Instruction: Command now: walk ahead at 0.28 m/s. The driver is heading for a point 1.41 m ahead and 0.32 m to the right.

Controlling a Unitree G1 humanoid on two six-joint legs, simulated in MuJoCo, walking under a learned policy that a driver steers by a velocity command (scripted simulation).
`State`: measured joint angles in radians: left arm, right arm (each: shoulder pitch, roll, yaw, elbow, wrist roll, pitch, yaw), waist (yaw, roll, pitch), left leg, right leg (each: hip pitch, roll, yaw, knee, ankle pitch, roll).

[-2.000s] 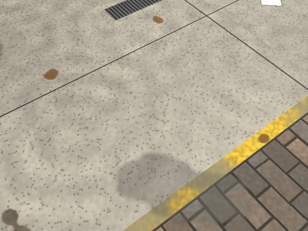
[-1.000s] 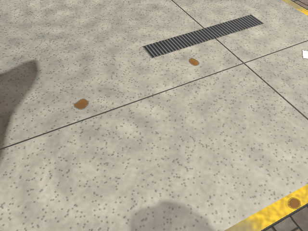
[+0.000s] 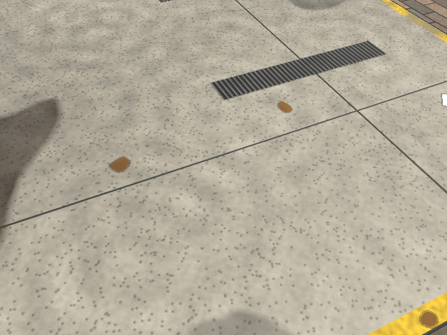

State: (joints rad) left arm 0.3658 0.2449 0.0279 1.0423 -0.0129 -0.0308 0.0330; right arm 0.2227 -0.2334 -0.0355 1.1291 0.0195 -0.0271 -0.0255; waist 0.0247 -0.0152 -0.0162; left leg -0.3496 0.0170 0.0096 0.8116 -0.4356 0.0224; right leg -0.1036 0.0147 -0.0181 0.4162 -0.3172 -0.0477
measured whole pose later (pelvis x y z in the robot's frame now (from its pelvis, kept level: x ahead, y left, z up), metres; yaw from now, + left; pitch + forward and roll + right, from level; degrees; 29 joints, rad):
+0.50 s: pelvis +0.20 +0.05 +0.00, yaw -1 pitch +2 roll +1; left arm 0.04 0.26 0.04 0.85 -0.03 -0.08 -0.02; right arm 0.44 -0.20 -0.02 1.10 0.00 -0.09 -0.01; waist -0.09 -0.04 0.01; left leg 0.11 -0.05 0.04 0.15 -0.29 0.04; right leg -0.66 -0.09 -0.01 0.63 0.03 -0.02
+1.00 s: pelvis +0.49 +0.01 +0.01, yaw +0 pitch +1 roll -2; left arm 0.36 0.24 0.05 1.00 -0.01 -0.09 -0.01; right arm 0.07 -0.26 -0.05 0.90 0.01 -0.09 0.00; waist 0.07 0.04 0.01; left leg -0.68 0.14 -0.04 0.68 0.05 0.01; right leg -0.02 0.08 -0.06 0.19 -0.19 -0.06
